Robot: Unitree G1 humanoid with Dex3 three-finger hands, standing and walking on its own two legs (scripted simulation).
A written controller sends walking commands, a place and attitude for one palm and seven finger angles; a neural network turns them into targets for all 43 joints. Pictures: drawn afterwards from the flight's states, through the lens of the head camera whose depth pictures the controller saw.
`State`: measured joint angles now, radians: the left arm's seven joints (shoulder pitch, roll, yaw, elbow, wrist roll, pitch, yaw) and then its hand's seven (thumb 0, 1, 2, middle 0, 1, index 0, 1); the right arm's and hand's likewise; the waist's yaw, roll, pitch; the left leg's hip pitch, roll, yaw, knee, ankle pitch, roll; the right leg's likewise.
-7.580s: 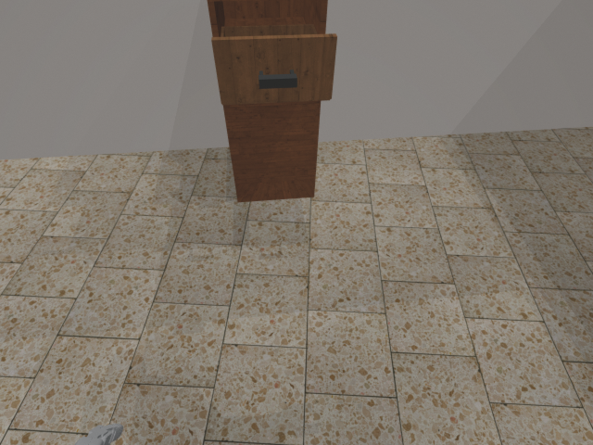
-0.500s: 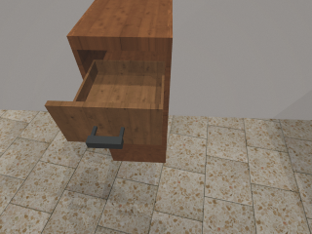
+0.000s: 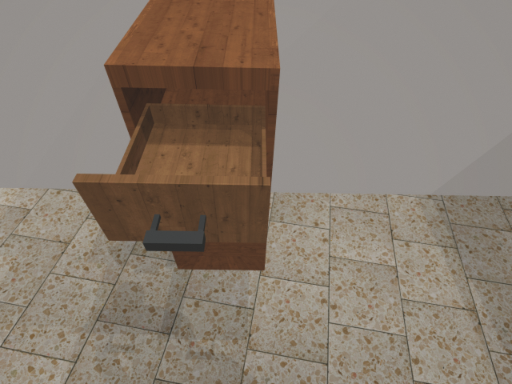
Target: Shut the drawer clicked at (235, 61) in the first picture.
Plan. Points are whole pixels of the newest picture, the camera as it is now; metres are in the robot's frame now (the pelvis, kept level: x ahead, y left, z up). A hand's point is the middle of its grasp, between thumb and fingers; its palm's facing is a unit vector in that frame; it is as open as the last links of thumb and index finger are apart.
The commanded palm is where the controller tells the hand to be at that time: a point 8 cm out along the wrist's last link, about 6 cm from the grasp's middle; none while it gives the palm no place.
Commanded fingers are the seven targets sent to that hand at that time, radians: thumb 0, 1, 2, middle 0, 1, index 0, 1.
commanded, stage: look again from close up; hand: left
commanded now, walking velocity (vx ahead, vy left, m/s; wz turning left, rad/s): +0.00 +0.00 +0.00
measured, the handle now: (177, 230) +0.37 +0.17 +0.00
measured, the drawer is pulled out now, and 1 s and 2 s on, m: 0.29 0.29 0.29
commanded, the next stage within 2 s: shuffle to correct the standing spot in 0.46 s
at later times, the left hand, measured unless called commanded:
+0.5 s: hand out of the picture -0.03 +0.19 -0.19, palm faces +0.01 -0.99 -0.17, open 7.4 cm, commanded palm none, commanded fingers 0.00 0.90 0.90 -0.20 -0.30 -0.20 -0.30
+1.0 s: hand out of the picture -0.07 +0.14 -0.19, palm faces +0.08 -0.99 -0.14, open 7.4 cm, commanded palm none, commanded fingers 0.00 0.90 0.90 -0.20 -0.30 -0.20 -0.30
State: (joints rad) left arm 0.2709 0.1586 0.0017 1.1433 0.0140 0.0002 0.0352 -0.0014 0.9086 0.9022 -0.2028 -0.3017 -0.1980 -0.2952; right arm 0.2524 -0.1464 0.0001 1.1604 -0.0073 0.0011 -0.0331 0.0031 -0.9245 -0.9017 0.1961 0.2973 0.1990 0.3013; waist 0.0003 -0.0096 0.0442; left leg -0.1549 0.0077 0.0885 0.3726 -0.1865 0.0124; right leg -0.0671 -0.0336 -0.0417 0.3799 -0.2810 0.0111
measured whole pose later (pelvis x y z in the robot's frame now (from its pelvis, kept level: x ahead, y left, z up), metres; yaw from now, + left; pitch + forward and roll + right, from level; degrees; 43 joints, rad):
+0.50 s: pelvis -0.03 +0.02 -0.01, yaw +1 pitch -2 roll +0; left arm 0.31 0.16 -0.02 1.06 0.02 0.00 0.03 0.00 0.91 0.90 -0.20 -0.30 -0.20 -0.30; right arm 0.28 -0.16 0.00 1.08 -0.01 0.00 -0.01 0.01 -0.92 -0.90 0.20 0.30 0.20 0.30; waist -0.01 -0.02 0.03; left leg -0.26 -0.01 0.09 0.48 -0.19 0.04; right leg -0.16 -0.05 -0.04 0.49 -0.29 0.03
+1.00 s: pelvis +0.01 -0.01 -0.01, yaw +2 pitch +0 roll -1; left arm 0.44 0.13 0.01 1.11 0.03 -0.02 0.02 0.00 0.91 0.90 -0.20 -0.30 -0.20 -0.30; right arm 0.31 -0.14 -0.01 1.11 -0.02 0.00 -0.01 0.01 -0.91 -0.90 0.20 0.30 0.20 0.30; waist 0.01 -0.01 0.00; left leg -0.30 0.05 0.07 0.62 -0.32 0.04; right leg -0.16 0.00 -0.07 0.53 -0.38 -0.02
